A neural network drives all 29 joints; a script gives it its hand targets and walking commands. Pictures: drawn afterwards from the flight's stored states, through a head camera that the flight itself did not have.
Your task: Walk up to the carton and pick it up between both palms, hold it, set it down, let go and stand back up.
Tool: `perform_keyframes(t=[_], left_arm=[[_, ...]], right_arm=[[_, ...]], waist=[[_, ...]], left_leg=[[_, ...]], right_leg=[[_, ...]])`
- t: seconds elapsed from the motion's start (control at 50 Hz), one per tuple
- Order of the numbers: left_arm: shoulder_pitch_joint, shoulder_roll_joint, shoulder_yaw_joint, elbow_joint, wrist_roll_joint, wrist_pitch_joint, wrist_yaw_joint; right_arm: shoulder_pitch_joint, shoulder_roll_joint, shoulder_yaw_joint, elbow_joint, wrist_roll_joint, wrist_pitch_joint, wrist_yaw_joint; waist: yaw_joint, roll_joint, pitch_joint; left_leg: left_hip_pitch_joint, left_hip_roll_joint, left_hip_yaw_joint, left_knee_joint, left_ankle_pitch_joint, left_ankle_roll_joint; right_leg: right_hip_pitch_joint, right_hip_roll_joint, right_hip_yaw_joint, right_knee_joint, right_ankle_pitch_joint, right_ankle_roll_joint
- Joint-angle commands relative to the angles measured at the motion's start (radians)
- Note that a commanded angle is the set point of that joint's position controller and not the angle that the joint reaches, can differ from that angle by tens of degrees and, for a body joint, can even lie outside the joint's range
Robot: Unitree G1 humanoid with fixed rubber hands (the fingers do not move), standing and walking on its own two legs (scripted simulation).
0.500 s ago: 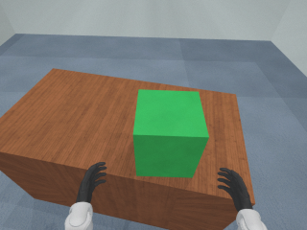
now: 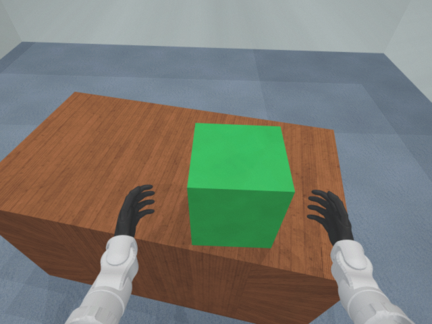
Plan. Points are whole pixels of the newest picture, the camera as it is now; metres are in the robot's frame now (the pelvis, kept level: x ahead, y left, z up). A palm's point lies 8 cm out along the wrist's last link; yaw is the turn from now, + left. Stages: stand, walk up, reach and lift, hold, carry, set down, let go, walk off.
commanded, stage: reach and lift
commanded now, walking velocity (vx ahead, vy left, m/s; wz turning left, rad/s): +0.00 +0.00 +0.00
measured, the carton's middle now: (234, 187) +0.46 -0.03 -0.05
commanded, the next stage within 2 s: none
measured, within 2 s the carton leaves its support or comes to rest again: neither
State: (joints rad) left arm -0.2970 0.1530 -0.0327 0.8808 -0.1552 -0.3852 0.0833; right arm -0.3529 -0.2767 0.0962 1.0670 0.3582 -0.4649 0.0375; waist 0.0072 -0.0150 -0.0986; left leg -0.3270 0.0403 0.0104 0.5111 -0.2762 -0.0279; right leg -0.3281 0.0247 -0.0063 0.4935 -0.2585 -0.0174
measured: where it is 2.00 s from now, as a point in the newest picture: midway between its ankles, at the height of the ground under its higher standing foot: outside the picture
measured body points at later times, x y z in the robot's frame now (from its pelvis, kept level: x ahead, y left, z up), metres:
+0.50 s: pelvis -0.01 +0.00 +0.00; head +0.01 +0.00 +0.45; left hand +0.40 +0.19 +0.07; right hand +0.40 -0.23 +0.08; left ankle -0.01 +0.13 -0.74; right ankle -0.01 -0.11 -0.74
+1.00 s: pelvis -0.03 -0.01 -0.01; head +0.03 +0.00 +0.44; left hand +0.45 +0.18 +0.12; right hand +0.45 -0.23 +0.13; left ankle -0.01 +0.13 -0.74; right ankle -0.01 -0.11 -0.74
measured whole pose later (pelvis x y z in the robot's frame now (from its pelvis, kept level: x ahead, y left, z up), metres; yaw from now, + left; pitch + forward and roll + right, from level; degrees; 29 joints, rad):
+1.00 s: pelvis -0.03 -0.01 -0.01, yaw +0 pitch +19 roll +0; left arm -1.09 0.27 -0.09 1.32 -0.29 -0.14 0.08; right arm -1.06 -0.40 0.14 1.33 0.45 -0.12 0.04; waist 0.00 -0.01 -0.24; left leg -0.64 0.05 0.00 0.50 -0.19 -0.04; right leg -0.65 0.04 -0.01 0.48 -0.17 -0.03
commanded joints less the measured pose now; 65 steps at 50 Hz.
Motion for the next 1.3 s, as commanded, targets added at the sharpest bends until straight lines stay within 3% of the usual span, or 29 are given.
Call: perform_keyframes(t=[0.0, 0.34, 0.52, 0.7, 0.94, 1.12, 1.28], left_arm=[[-0.308, 0.076, 0.016, -0.090, -0.009, 0.022, -0.002], [-0.642, 0.127, 0.033, 0.014, -0.025, 0.141, -0.009], [-0.803, 0.149, 0.029, 0.139, -0.033, 0.178, -0.008], [-1.011, 0.186, -0.012, 0.232, -0.087, 0.189, 0.007], [-1.209, 0.253, -0.043, 0.336, -0.138, 0.226, -0.003], [-1.302, 0.275, -0.065, 0.400, -0.153, 0.245, -0.013], [-1.239, 0.244, -0.057, 0.460, -0.115, 0.212, -0.028]], right_arm=[[-0.310, -0.157, -0.016, -0.101, 0.025, 0.028, 0.003], [-0.625, -0.214, -0.008, -0.049, 0.059, 0.172, -0.011], [-0.775, -0.235, 0.008, 0.046, 0.072, 0.229, -0.011], [-0.963, -0.261, 0.007, 0.093, 0.085, 0.271, 0.000], [-1.139, -0.290, 0.018, 0.145, 0.098, 0.324, -0.003], [-1.211, -0.295, 0.017, 0.184, 0.096, 0.352, -0.007], [-1.153, -0.266, 0.025, 0.238, 0.084, 0.323, -0.010]], waist=[[0.000, -0.005, -0.285], [-0.001, -0.006, -0.453], [-0.004, 0.001, -0.518], [-0.004, 0.002, -0.606], [-0.003, -0.024, -0.725], [-0.013, -0.014, -0.773], [-0.017, 0.003, -0.745]], left_leg=[[0.183, -0.040, -0.007, -0.030, 0.327, -0.012], [0.157, -0.035, 0.007, -0.039, 0.348, -0.009], [0.113, -0.033, 0.010, -0.030, 0.341, -0.015], [0.042, -0.029, 0.013, -0.014, 0.295, -0.014], [-0.055, -0.035, 0.017, -0.015, 0.287, -0.011], [-0.076, -0.035, 0.014, -0.029, 0.307, -0.016], [-0.065, -0.031, 0.008, -0.028, 0.375, -0.025]], right_leg=[[0.040, 0.011, 0.019, -0.081, 0.276, 0.017], [0.024, 0.013, 0.000, -0.090, 0.343, 0.035], [-0.012, 0.015, -0.015, -0.078, 0.341, 0.038], [-0.066, 0.011, -0.023, -0.051, 0.317, 0.039], [-0.007, 0.001, -0.016, -0.023, 0.411, 0.058], [0.019, -0.005, -0.017, -0.026, 0.473, 0.059], [0.012, -0.006, -0.023, -0.032, 0.514, 0.054]])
